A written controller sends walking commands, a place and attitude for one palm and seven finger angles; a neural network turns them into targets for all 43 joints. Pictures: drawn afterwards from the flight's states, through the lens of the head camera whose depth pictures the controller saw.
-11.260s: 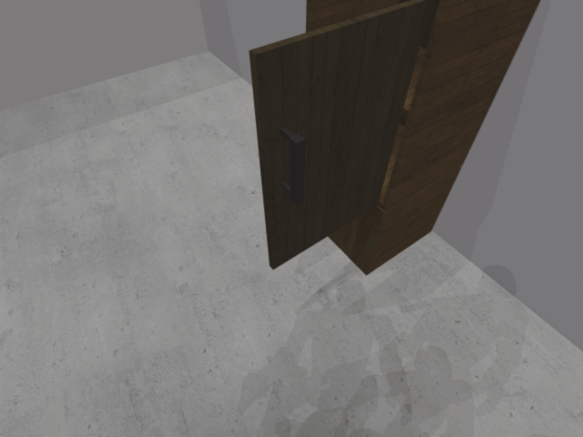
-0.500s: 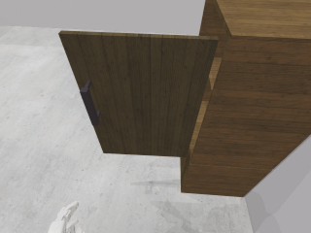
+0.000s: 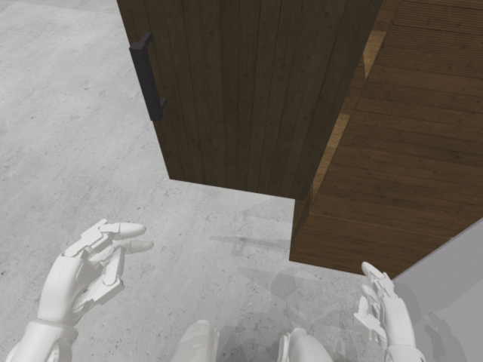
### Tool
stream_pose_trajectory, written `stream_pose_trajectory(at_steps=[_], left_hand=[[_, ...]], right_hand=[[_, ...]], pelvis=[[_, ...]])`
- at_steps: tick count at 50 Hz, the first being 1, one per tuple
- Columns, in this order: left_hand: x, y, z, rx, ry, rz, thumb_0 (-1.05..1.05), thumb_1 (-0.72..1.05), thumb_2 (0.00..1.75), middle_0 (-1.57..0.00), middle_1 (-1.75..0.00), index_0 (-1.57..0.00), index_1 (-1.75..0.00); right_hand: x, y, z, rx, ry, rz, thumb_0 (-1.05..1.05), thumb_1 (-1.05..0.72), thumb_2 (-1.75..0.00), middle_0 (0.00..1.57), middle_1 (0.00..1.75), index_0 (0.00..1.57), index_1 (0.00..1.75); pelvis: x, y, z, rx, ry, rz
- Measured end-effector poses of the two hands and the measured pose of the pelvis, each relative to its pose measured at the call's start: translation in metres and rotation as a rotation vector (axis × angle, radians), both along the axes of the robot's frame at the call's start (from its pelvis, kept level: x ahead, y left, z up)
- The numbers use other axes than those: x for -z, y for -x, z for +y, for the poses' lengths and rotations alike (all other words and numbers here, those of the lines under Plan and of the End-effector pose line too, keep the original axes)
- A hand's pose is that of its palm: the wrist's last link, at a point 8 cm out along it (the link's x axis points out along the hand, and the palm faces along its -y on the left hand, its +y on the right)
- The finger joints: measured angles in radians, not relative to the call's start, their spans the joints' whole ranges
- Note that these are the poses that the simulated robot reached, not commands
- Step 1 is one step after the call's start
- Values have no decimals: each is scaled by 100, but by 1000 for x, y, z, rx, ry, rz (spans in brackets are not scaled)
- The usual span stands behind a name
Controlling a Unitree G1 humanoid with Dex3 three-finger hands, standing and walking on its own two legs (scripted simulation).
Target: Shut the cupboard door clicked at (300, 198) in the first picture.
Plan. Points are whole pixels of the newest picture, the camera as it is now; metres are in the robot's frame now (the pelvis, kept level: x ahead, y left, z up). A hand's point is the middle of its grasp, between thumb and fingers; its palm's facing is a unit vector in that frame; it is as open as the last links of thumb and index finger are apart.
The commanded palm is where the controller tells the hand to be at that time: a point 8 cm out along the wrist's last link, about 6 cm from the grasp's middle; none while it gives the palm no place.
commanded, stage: raise the hand and make a fist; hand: left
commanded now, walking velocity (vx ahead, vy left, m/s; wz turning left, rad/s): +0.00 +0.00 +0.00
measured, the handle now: (152, 79) +0.57 +0.24 +0.12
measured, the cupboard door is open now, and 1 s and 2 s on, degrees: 91 91 91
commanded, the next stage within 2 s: bring the fist close to the handle in 1.30 s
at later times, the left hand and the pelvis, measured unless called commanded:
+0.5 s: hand (106, 247) +0.24 +0.22 +0.09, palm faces -0.06 -1.00 -0.03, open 3.2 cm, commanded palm +0.22 +0.27 +0.10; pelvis +0.02 +0.04 +0.03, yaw -1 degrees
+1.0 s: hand (108, 221) +0.27 +0.21 +0.13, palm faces -0.06 -1.00 -0.04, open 3.1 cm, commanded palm +0.24 +0.26 +0.13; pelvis +0.04 +0.03 +0.05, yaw -1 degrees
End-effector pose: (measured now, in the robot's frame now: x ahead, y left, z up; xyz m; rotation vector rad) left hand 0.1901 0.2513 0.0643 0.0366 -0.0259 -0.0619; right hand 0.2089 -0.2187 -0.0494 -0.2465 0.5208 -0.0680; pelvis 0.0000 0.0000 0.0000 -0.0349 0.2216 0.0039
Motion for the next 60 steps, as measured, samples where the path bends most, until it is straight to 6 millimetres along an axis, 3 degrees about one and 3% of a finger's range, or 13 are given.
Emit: stream_pose_trajectory(at_steps=[4, 8, 13, 21, 28, 34, 42, 52, 60], left_hand=[[-2, -18, -2, 43, 9, 86, 1, 90, 90, -67, -81, -67, -81], [-12, -24, 6, 4, 5, 108, 2, 90, 90, -74, -89, -74, -88], [-19, -24, 16, -24, -3, 81, 1, 90, 90, -83, -99, -83, -98], [-22, -30, 19, 3, 8, 68, 2, 90, 90, -98, -115, -98, -114], [-37, -39, 23, -14, 4, 47, 2, 90, 90, -111, -129, -111, -128], [-45, -43, 24, -16, 2, 51, 2, 90, 90, -121, -140, -121, -140], [-55, -51, 23, -14, -5, 47, 2, 90, 90, -128, -148, -128, -147], [-63, -58, 12, -2, -2, 51, 1, 90, 90, -130, -150, -130, -149], [-63, -52, 1, -6, -9, 48, 2, 90, 90, -130, -150, -130, -150]], right_hand=[[10, 31, 11, 55, -53, 89, 1, -91, -89, 21, 30, 20, 30], [11, 58, 14, 110, -64, 153, 1, -91, -89, 21, 30, 20, 30], [7, 72, 8, 127, -22, 195, 1, -91, -89, 21, 30, 20, 30], [-13, 47, 5, 107, 45, 141, 1, -91, -89, 21, 30, 20, 30], [-33, 11, 23, 55, 26, 61, 1, -91, -89, 20, 30, 20, 30], [-39, -5, 39, 11, -10, 40, 1, -91, -89, 21, 30, 20, 30], [-35, 1, 38, 4, -29, 79, 1, -91, -89, 21, 30, 20, 30], [-32, 23, 12, 58, -16, 123, 1, -91, -89, 21, 30, 20, 30], [-32, 29, -5, 77, -7, 120, 1, -91, -89, 20, 30, 20, 30]], pelvis=[[-8, -1, 6, 11, -2, -2], [-17, -6, 14, 24, -8, -2], [-22, -12, 24, 27, -9, 2], [-26, -20, 36, 23, 0, -7], [-32, -29, 39, 17, 7, -19], [-38, -34, 39, 14, 9, -29], [-42, -36, 34, 10, 6, -46], [-49, -36, 25, 15, -7, -62], [-49, -33, 16, 19, -18, -67]])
